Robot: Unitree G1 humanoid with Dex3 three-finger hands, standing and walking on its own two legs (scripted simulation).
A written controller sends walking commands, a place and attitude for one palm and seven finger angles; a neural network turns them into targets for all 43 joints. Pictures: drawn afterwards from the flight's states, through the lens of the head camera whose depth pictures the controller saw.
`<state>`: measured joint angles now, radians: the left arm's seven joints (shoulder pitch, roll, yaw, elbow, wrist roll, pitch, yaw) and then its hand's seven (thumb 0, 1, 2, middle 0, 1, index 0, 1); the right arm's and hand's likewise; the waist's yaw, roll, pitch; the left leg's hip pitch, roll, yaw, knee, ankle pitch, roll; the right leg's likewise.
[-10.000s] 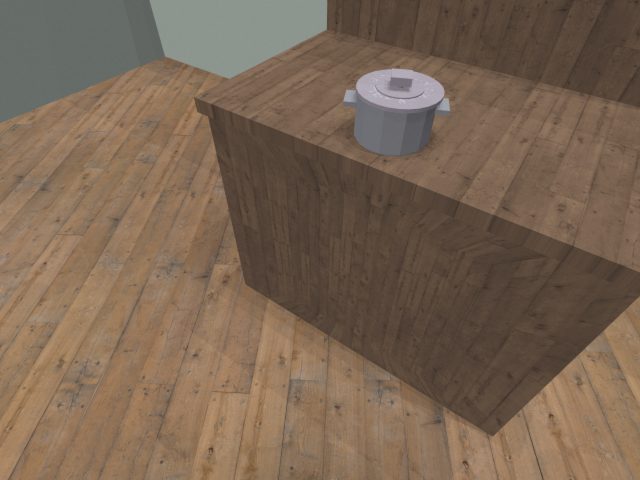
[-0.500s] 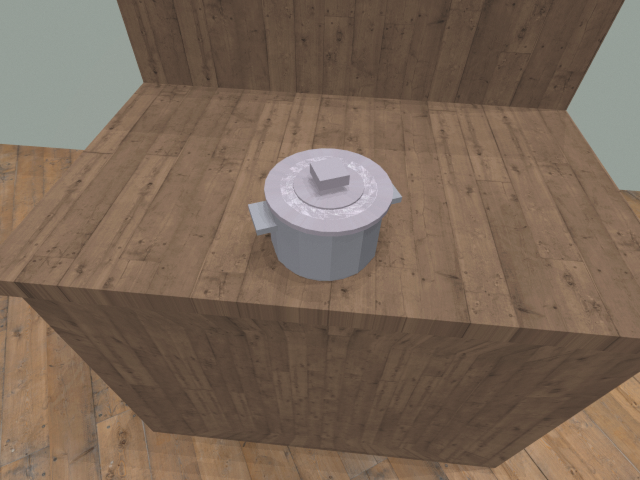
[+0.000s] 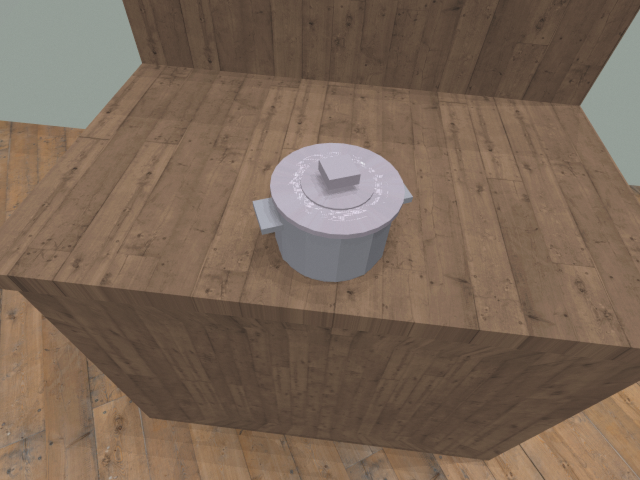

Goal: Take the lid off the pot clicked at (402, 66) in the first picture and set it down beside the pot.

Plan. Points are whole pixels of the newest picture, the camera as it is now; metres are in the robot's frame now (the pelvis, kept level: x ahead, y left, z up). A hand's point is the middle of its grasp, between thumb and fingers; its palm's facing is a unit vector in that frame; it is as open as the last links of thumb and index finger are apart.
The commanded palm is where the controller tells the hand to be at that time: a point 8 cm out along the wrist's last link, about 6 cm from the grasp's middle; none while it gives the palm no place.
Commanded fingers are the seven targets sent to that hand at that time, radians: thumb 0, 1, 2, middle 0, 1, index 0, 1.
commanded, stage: look again from close up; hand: left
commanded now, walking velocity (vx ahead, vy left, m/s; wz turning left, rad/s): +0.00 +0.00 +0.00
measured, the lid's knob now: (338, 171) +0.44 +0.01 +0.16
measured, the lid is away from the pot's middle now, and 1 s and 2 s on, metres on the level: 0.00 0.00 0.00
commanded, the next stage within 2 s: shuffle to correct the standing spot in 0.76 s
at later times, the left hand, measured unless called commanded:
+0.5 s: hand out of the picture -0.01 +0.14 -0.18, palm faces +0.02 -0.99 -0.17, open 7.4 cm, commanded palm none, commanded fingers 0.00 0.90 0.90 -0.20 -0.30 -0.20 -0.30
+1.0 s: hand out of the picture -0.02 +0.12 -0.18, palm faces +0.02 -0.99 -0.14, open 7.4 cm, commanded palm none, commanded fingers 0.00 0.90 0.90 -0.20 -0.30 -0.20 -0.30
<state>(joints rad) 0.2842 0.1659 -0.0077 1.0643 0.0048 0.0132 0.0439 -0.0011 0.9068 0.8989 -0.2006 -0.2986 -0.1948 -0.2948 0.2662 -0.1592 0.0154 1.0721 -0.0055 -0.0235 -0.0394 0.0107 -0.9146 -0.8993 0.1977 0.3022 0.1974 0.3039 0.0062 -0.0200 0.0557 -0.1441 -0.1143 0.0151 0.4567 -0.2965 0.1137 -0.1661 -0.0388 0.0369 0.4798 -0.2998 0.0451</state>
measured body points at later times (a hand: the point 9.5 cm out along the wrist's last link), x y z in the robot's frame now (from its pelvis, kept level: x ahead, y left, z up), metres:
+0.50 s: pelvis +0.00 -0.02 +0.00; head +0.02 -0.01 +0.45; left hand -0.01 +0.20 -0.16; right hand +0.00 -0.24 -0.15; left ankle -0.03 +0.04 -0.74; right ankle -0.03 -0.16 -0.74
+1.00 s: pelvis -0.01 -0.03 +0.00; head +0.01 -0.01 +0.45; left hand -0.02 +0.18 -0.16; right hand -0.03 -0.24 -0.15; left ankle -0.03 +0.04 -0.74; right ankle -0.03 -0.16 -0.74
